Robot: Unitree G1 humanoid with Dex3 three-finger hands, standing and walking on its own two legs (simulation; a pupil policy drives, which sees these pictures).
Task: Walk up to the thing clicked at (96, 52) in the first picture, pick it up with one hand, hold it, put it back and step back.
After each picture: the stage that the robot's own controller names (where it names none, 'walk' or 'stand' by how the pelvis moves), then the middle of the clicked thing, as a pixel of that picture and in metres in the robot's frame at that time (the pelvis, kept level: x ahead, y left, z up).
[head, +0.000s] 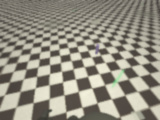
stand; (97, 49) +1.47 -0.08 -0.66
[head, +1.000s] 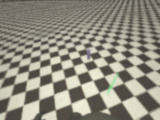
walk; (88, 54) +1.32 +0.18 -0.63
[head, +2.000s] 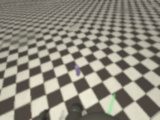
walk; (77, 71) +0.80 +0.28 -0.65
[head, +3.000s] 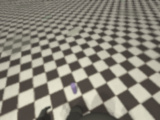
walk; (74, 89) +0.47 +0.27 -0.64
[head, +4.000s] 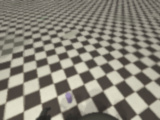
stand; (69, 98) +0.36 +0.25 -0.64
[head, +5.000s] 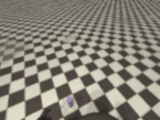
stand; (70, 102) +0.34 +0.24 -0.65
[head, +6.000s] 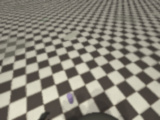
stand; (70, 98) +0.36 +0.25 -0.66
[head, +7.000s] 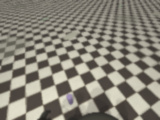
stand; (70, 99) +0.35 +0.25 -0.66
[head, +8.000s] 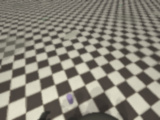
stand; (70, 99) +0.35 +0.25 -0.66
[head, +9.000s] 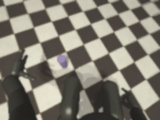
go down; (63, 62) +0.43 +0.26 -0.32
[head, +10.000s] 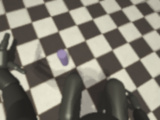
go down; (63, 59) +0.44 +0.26 -0.24
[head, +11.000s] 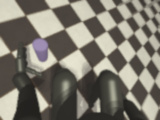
close in; (41, 52) +0.42 +0.29 -0.16
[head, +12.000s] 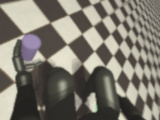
close; (29, 50) +0.42 +0.29 -0.15
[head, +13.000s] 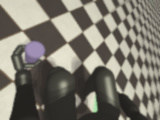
lift; (32, 54) +0.38 +0.27 -0.16
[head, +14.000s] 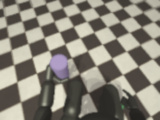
lift; (62, 71) +0.31 +0.19 +0.03
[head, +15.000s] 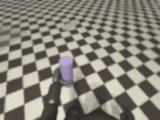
hold; (67, 74) +0.31 +0.17 +0.05
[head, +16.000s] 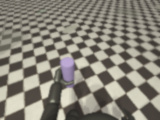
hold; (68, 74) +0.31 +0.16 +0.05
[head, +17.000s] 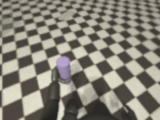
crouch; (65, 72) +0.33 +0.18 +0.00
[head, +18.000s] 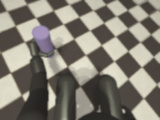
lower; (46, 45) +0.47 +0.26 -0.01
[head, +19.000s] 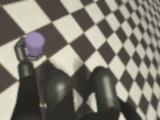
lower; (34, 48) +0.43 +0.27 -0.13
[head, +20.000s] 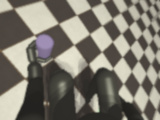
lower; (44, 51) +0.42 +0.25 -0.14
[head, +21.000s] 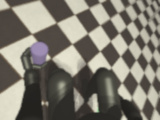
lower; (39, 57) +0.38 +0.26 -0.16
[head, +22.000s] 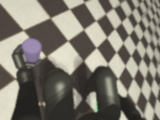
lower; (32, 55) +0.39 +0.27 -0.16
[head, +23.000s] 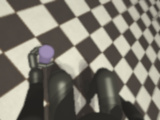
open; (45, 58) +0.39 +0.24 -0.18
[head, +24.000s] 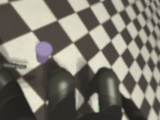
stand; (42, 55) +0.39 +0.25 -0.17
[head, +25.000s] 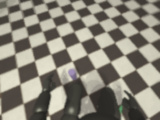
walk; (72, 74) +0.40 +0.19 -0.41
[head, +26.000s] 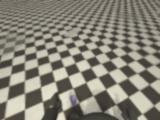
stand; (73, 100) +0.34 +0.18 -0.59
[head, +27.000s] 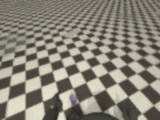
stand; (73, 100) +0.35 +0.19 -0.60
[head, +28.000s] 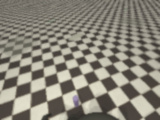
stand; (75, 101) +0.36 +0.18 -0.65
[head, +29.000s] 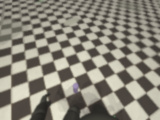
walk; (75, 88) +0.41 +0.13 -0.64
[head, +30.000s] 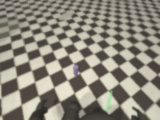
walk; (75, 70) +0.64 +0.22 -0.63
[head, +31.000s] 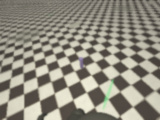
stand; (81, 62) +0.98 +0.28 -0.64
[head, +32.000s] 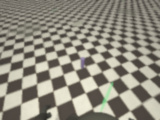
stand; (82, 62) +0.98 +0.19 -0.65
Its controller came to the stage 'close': yes
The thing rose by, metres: 0.71
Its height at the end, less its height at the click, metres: +0.00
